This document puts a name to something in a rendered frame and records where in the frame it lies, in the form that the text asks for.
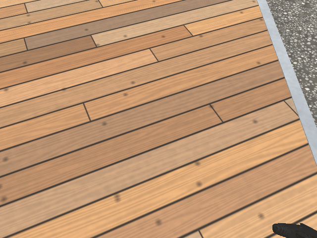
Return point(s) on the right robot hand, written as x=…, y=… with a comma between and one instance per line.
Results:
x=289, y=230

